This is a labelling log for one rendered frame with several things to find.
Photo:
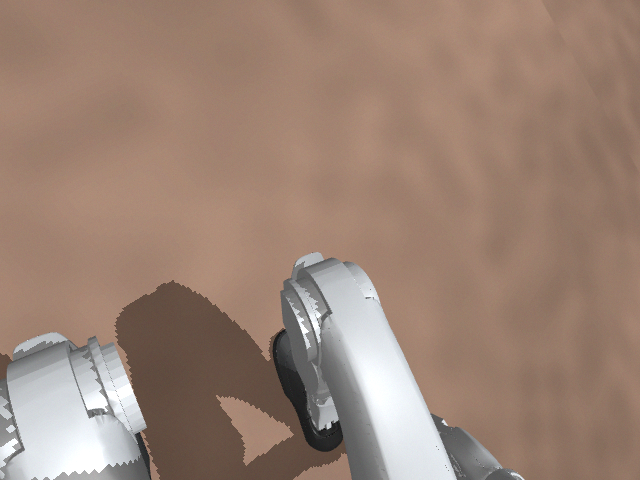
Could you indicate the left robot foot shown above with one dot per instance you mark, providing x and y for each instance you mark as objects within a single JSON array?
[{"x": 144, "y": 452}]

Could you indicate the right robot hand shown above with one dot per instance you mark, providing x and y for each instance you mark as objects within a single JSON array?
[{"x": 468, "y": 457}]

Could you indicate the right robot foot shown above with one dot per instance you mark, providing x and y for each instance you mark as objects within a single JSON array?
[{"x": 293, "y": 387}]

